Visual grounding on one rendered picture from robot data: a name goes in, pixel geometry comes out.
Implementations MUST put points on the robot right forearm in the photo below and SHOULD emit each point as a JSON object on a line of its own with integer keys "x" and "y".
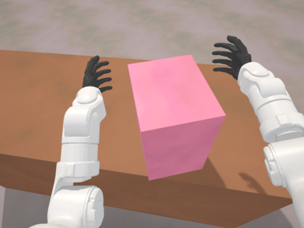
{"x": 278, "y": 117}

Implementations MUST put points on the right robot upper arm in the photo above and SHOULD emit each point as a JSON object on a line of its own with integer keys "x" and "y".
{"x": 284, "y": 162}

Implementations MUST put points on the left robot upper arm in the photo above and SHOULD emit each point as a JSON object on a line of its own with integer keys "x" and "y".
{"x": 75, "y": 207}

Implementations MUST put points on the robot right hand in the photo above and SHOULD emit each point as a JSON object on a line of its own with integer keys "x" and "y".
{"x": 238, "y": 55}

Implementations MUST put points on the pedestal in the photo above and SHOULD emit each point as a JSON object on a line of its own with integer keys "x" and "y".
{"x": 36, "y": 89}

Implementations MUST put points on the carton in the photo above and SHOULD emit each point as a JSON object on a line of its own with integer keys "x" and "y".
{"x": 178, "y": 115}

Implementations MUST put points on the robot left hand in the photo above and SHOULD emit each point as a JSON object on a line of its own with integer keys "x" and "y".
{"x": 91, "y": 76}

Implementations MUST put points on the robot left forearm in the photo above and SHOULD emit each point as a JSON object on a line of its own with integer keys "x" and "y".
{"x": 80, "y": 137}

